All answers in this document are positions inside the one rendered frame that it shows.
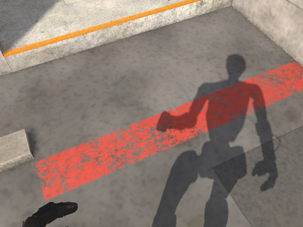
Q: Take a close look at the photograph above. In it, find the robot left hand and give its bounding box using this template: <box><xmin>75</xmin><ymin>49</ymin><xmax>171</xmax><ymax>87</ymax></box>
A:
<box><xmin>22</xmin><ymin>201</ymin><xmax>78</xmax><ymax>227</ymax></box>

